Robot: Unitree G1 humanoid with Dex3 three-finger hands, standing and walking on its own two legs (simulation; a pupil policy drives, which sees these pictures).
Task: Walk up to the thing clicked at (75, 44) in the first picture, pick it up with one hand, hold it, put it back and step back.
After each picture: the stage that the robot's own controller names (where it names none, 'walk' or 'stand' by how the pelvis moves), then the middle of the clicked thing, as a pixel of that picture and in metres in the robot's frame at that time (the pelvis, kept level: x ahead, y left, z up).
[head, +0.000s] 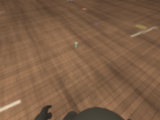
stand; (76, 44) +1.55 +0.33 -0.72
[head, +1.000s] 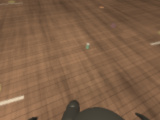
walk; (87, 46) +1.44 +0.13 -0.70
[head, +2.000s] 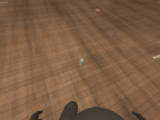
walk; (81, 61) +0.95 +0.12 -0.69
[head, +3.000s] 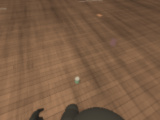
walk; (77, 80) +0.60 +0.16 -0.70
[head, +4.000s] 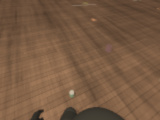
stand; (71, 93) +0.41 +0.17 -0.71
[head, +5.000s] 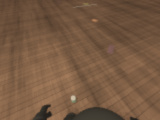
stand; (73, 99) +0.35 +0.18 -0.72
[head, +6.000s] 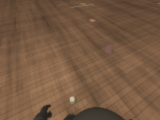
stand; (72, 100) +0.33 +0.19 -0.72
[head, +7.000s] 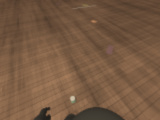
stand; (72, 99) +0.35 +0.19 -0.73
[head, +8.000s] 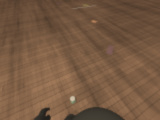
stand; (72, 99) +0.35 +0.19 -0.73
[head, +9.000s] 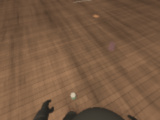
go down; (73, 96) +0.35 +0.18 -0.72
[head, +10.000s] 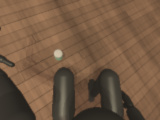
go down; (58, 55) +0.45 +0.20 -0.30
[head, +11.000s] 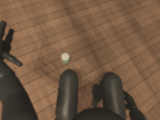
close in; (65, 58) +0.45 +0.19 -0.31
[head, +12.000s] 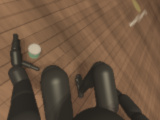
close in; (34, 51) +0.45 +0.24 -0.23
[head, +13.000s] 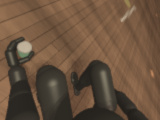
close; (24, 50) +0.44 +0.25 -0.23
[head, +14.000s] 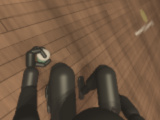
lift; (43, 57) +0.37 +0.24 -0.20
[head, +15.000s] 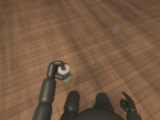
lift; (65, 73) +0.32 +0.17 -0.01
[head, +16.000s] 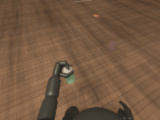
hold; (69, 75) +0.33 +0.15 +0.00
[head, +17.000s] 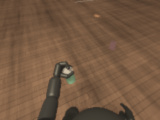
hold; (69, 75) +0.33 +0.15 -0.01
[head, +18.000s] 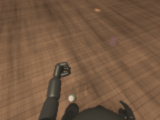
crouch; (71, 97) +0.29 +0.17 -0.64
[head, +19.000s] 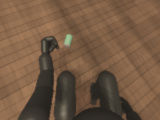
crouch; (68, 41) +0.67 +0.14 -0.35
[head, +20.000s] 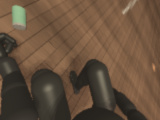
lower; (19, 18) +0.64 +0.25 -0.26
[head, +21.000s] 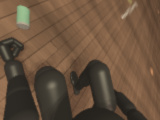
lower; (23, 18) +0.65 +0.26 -0.25
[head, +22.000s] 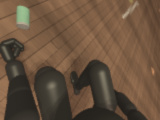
lower; (23, 18) +0.65 +0.26 -0.26
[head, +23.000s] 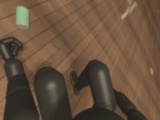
lower; (22, 18) +0.64 +0.26 -0.26
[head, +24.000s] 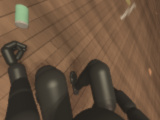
loosen; (22, 16) +0.65 +0.26 -0.25
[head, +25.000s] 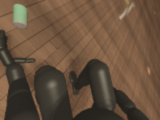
withdraw; (20, 16) +0.65 +0.26 -0.25
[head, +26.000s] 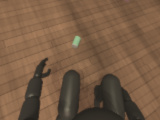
walk; (76, 42) +0.67 +0.16 -0.36
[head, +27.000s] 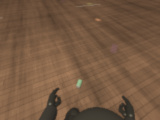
stand; (79, 83) +0.59 +0.11 -0.68
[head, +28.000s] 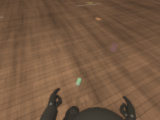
stand; (78, 82) +0.61 +0.13 -0.69
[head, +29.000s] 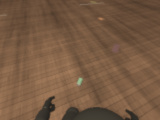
stand; (79, 81) +0.60 +0.13 -0.71
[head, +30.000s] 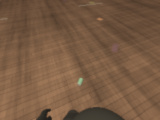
walk; (80, 81) +0.62 +0.13 -0.74
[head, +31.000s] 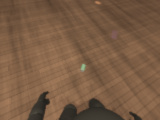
walk; (83, 68) +0.72 +0.02 -0.73
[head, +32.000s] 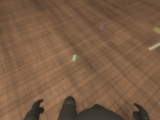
walk; (74, 58) +0.86 +0.24 -0.71
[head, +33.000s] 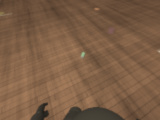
stand; (82, 55) +1.14 +0.21 -0.72
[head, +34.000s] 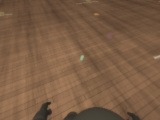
stand; (81, 58) +1.14 +0.17 -0.74
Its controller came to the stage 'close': yes
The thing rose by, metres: 0.70
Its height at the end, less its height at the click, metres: -0.02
